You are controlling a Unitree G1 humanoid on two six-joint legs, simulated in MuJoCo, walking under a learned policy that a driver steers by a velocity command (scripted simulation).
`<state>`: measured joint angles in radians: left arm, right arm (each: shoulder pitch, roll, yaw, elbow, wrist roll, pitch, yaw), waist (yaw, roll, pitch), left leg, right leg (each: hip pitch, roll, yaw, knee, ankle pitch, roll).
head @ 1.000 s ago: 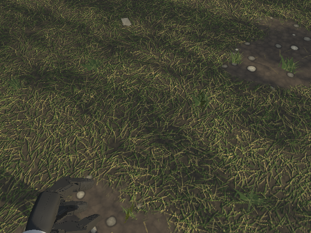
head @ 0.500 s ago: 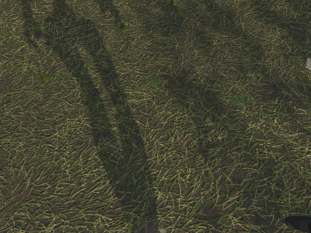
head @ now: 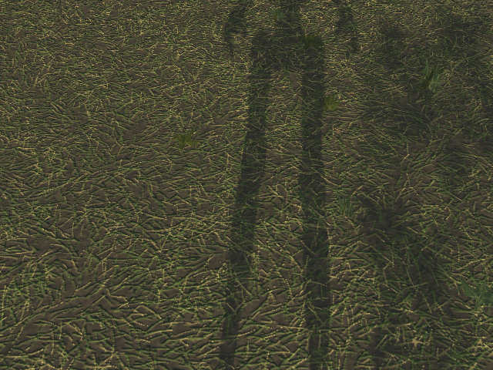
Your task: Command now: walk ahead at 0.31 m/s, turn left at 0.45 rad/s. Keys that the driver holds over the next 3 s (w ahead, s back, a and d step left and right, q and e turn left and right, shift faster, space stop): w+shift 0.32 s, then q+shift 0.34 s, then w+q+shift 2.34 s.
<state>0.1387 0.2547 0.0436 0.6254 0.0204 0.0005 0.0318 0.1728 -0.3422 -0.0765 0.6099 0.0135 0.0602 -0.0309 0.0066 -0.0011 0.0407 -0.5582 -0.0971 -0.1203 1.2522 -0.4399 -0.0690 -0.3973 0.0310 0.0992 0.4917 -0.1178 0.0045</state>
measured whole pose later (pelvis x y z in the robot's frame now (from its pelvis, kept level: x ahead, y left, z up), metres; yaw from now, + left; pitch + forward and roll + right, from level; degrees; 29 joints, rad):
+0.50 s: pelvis +0.15 -0.02 +0.00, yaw +8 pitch +2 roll +0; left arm 0.05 0.28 0.05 0.61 -0.01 -0.09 -0.04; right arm 0.50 -0.26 -0.04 0.80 0.02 -0.03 -0.02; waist -0.10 -0.04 0.00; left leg 0.05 0.00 -0.10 0.32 -0.41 0.00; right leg -0.55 -0.02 0.05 0.55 -0.04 0.03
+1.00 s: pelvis +0.34 +0.05 -0.01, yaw +33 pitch +1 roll -3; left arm 0.27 0.36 0.10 0.76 0.04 -0.02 -0.02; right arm 0.19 -0.33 -0.07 0.61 -0.02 0.05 0.09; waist 0.00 -0.06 -0.04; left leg -0.41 0.08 0.13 0.71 -0.34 0.12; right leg -0.03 -0.15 -0.35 0.46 -0.39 0.08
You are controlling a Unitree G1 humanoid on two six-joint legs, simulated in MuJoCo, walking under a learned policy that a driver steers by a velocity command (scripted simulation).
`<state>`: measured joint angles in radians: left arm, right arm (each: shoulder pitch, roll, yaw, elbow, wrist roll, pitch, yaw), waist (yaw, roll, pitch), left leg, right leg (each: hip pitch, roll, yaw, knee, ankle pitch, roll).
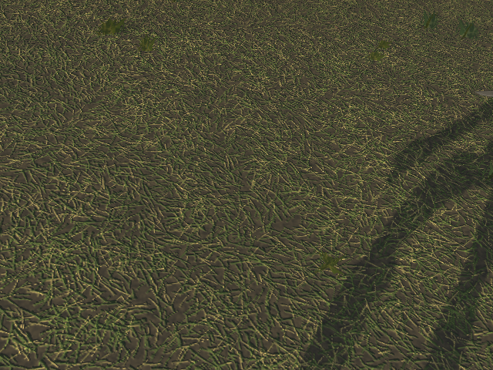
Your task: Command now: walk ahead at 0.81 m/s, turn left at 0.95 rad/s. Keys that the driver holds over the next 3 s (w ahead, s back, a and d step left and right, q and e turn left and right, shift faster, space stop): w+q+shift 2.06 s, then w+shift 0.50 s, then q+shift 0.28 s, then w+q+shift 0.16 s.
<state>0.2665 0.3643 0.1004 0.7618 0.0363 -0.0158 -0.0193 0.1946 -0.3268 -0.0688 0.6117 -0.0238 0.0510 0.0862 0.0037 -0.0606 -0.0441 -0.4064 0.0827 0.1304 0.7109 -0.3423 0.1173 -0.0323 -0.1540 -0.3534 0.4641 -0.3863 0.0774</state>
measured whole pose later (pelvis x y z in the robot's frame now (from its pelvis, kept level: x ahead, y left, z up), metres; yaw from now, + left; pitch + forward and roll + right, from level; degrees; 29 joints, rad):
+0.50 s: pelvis +0.37 +0.06 -0.01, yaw +28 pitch +2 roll -1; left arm 0.09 0.32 0.04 0.64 0.05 -0.04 0.01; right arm 0.36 -0.37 -0.08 0.80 0.00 -0.05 0.01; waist -0.06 0.02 0.06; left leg -0.16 -0.10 -0.19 1.13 -0.42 0.13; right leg -0.50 -0.02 -0.05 0.68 -0.21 0.01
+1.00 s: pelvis +0.72 +0.34 -0.02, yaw +58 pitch -1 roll +1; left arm 0.28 0.24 0.02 0.75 0.04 -0.07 0.00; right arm 0.23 -0.33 -0.06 0.77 -0.02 0.01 0.02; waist 0.02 0.02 0.09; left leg -0.40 -0.21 0.07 0.69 -0.28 0.21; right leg -0.28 -0.08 0.03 1.41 -0.35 0.04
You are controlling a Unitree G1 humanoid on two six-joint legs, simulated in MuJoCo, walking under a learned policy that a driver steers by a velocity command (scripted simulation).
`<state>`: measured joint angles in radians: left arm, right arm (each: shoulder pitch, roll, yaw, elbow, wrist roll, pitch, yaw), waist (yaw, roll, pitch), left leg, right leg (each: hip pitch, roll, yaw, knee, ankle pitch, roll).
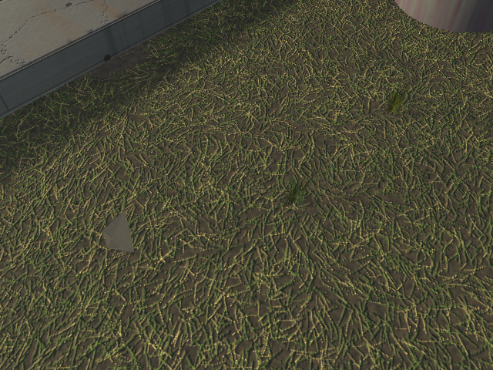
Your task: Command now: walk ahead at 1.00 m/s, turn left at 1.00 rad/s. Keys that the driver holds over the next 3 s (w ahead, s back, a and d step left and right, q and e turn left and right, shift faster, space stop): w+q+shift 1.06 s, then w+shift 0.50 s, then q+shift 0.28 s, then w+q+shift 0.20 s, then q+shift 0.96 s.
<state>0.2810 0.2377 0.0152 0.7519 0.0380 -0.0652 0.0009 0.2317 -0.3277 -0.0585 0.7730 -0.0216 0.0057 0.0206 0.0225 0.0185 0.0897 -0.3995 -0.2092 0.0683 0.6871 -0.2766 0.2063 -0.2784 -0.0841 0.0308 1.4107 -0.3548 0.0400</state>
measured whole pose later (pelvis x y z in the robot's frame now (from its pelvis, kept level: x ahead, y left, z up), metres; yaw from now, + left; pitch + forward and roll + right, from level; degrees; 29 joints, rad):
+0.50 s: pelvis +0.46 -0.03 +0.03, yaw +28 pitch +1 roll -3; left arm 0.36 0.33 0.06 0.79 0.04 -0.07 0.00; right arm 0.14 -0.39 -0.06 0.70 -0.03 -0.01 0.06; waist 0.03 0.05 0.03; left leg -0.63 0.01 -0.01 1.29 -0.24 0.11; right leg -0.14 -0.02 -0.15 0.43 -0.30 0.03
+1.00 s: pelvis +0.84 +0.24 +0.03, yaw +57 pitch +1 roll +1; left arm 0.05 0.27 -0.01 0.58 0.05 -0.04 -0.02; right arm 0.46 -0.33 -0.06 0.84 -0.01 -0.05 0.00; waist -0.07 0.00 0.06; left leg -0.04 -0.24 -0.16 0.38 -0.32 0.19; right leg -0.71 -0.15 0.09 0.88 -0.20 0.08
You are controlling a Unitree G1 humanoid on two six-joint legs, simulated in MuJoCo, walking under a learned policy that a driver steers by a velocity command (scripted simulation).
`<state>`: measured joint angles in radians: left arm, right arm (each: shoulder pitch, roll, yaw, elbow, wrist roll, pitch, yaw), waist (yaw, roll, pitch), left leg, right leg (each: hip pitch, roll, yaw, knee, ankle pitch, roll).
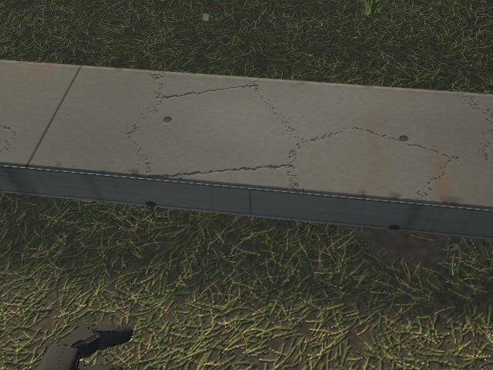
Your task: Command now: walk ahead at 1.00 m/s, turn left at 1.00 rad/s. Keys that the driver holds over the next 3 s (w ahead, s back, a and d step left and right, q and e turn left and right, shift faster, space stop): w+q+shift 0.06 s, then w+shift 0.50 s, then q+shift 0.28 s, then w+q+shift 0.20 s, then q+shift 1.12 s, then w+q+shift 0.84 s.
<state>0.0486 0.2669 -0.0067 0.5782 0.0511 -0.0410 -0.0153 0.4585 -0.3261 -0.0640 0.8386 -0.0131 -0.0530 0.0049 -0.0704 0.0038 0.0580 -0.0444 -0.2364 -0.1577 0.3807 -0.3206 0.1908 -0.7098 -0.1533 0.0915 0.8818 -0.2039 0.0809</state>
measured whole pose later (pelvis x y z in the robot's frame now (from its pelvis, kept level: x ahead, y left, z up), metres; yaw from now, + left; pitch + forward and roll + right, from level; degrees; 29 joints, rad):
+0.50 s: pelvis +0.47 -0.01 -0.01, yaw +15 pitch +3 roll -1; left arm 0.59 0.29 0.04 0.96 0.01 -0.10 -0.02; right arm -0.11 -0.28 0.03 0.62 -0.05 -0.07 0.08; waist 0.12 0.00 0.02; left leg -0.70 0.00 0.03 0.64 -0.04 0.12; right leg 0.22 -0.01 -0.10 0.10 -0.36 0.03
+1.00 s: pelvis +0.85 +0.10 +0.01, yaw +34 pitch +6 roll +0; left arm -0.29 0.13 -0.07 0.41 0.07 0.00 0.00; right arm 0.67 -0.27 -0.05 0.96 -0.02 -0.06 -0.07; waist -0.16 0.02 0.05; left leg 0.06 -0.09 -0.32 0.16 -0.26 0.10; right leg -1.24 0.00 0.01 1.76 -0.71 -0.05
